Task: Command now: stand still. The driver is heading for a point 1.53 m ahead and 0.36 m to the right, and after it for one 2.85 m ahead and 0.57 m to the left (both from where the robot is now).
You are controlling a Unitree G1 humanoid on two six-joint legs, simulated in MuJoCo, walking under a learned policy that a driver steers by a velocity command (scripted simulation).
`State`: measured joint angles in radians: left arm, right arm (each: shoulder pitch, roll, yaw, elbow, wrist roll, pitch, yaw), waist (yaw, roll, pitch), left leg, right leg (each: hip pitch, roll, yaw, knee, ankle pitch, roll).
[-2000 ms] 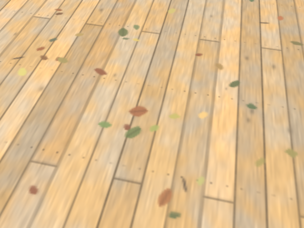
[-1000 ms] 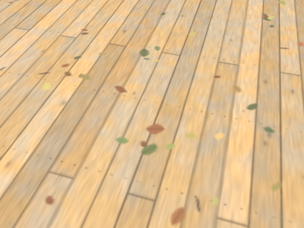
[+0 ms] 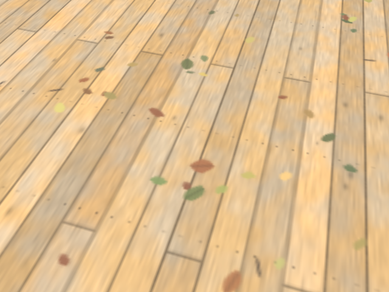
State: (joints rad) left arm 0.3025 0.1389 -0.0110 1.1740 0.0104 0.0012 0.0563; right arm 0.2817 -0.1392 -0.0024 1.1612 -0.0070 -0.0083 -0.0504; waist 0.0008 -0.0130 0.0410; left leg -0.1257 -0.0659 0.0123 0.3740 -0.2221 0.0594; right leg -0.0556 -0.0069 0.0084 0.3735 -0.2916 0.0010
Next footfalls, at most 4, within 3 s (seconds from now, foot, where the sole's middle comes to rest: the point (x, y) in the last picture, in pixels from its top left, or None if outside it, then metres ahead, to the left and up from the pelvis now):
1.06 left None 0.38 0.04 -0.78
1.58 right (236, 241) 0.70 -0.13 -0.78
2.16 left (190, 174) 1.01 0.05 -0.78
2.72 right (239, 135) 1.24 -0.18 -0.78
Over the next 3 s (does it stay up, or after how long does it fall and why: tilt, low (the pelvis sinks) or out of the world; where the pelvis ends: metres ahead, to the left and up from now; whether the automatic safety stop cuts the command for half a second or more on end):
stays up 1.25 -0.15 0.00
